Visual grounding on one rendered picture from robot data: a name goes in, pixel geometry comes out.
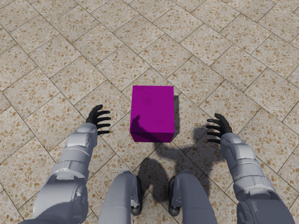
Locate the robot right forearm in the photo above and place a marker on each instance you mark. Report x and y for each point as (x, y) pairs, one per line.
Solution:
(248, 177)

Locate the right robot hand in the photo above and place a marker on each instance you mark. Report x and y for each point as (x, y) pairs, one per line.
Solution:
(222, 128)

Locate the robot left upper arm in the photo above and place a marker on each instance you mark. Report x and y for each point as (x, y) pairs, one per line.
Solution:
(61, 203)

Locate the left robot thigh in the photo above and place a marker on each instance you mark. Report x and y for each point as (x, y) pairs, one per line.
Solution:
(116, 208)

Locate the left robot foot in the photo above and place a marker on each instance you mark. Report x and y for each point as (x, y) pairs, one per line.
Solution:
(136, 210)

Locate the left robot hand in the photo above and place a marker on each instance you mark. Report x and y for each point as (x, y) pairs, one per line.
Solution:
(93, 118)

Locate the robot left forearm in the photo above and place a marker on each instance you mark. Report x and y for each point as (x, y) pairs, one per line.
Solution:
(75, 157)

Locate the carton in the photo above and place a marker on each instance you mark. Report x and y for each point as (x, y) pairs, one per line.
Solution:
(152, 113)

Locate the robot right upper arm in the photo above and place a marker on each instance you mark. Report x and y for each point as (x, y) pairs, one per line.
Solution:
(261, 211)

